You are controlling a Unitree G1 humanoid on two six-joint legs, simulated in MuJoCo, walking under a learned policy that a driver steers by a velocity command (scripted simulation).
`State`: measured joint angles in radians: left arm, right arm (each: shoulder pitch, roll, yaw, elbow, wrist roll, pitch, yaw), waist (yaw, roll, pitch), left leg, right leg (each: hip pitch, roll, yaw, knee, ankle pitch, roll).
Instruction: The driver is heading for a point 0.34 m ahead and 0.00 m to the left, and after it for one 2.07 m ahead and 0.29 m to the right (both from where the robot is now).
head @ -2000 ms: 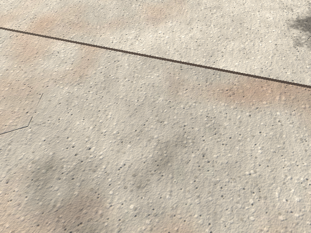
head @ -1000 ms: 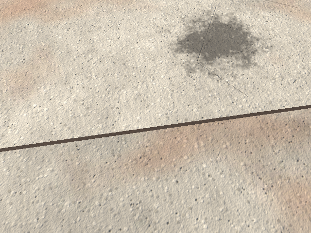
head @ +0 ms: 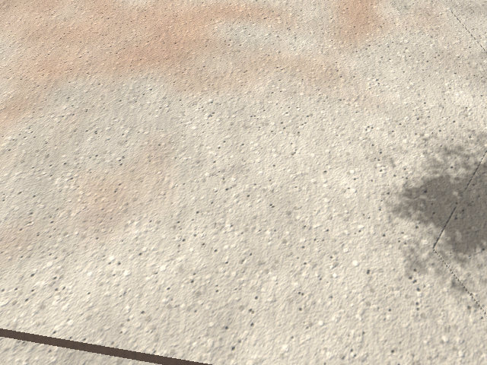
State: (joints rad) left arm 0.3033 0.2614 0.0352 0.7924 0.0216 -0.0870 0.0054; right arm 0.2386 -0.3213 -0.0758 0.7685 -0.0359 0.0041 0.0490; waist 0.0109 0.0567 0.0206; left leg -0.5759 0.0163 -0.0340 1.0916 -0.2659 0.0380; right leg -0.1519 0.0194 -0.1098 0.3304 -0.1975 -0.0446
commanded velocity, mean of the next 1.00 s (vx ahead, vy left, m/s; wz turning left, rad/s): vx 0.22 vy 0.00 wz -0.09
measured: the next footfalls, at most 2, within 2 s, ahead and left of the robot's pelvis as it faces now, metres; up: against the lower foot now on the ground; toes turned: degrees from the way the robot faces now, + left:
left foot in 0.28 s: +0.29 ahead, +0.14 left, +0.00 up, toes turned +13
right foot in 0.80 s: +0.32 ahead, -0.05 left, +0.00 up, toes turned -8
